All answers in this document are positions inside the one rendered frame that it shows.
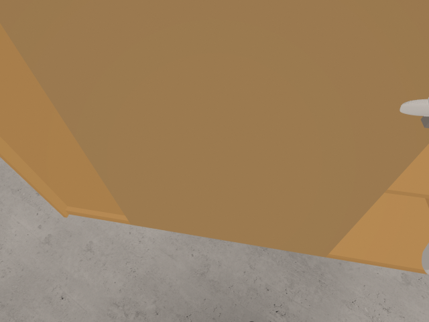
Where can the wardrobe door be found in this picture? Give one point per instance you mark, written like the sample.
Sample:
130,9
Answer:
273,123
32,127

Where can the right robot hand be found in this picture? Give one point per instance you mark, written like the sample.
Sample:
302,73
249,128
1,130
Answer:
418,107

